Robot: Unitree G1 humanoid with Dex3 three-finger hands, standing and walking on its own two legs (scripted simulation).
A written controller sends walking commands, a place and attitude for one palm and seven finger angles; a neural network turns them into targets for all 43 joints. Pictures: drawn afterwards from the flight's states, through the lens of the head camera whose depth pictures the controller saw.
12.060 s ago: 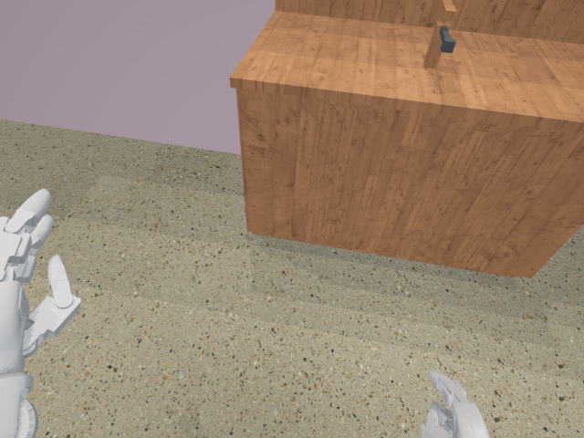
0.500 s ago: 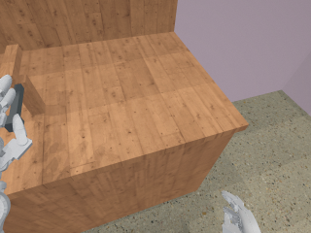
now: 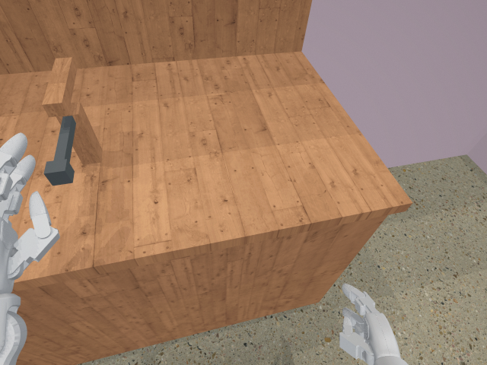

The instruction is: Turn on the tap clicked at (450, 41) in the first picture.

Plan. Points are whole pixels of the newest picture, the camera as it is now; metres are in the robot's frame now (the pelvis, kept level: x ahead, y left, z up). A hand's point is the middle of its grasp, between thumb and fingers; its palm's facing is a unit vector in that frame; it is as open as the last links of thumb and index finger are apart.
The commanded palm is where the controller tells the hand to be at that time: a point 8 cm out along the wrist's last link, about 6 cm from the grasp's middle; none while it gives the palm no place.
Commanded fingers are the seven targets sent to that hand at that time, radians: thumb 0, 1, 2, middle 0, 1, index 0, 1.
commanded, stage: look again from close up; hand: left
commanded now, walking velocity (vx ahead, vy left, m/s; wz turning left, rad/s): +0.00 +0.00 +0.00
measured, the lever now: (59, 172) +0.33 +0.32 +0.13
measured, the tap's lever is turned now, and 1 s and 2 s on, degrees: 0 0 0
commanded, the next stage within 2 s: come to a stop and stand still in 0.32 s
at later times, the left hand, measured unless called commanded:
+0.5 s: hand (51, 232) +0.22 +0.25 +0.17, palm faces +0.40 -0.81 -0.43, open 7.4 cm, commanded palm +0.15 +0.27 +0.18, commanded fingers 0.00 0.90 0.90 -0.20 -0.30 -0.20 -0.30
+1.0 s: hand (72, 203) +0.26 +0.25 +0.17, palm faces +0.37 -0.87 -0.32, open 7.4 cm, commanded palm +0.20 +0.28 +0.18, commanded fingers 0.00 0.90 0.90 -0.20 -0.30 -0.20 -0.30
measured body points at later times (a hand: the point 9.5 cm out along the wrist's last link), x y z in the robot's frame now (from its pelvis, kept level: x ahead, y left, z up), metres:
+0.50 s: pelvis -0.01 -0.01 +0.00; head +0.01 +0.00 +0.45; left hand +0.19 +0.29 +0.19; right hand +0.16 -0.24 -0.08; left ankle +0.02 +0.09 -0.74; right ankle +0.06 -0.13 -0.74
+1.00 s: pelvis +0.03 +0.01 +0.00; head +0.05 +0.03 +0.45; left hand +0.23 +0.29 +0.19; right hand +0.19 -0.22 -0.07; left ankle +0.02 +0.09 -0.74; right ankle +0.06 -0.13 -0.74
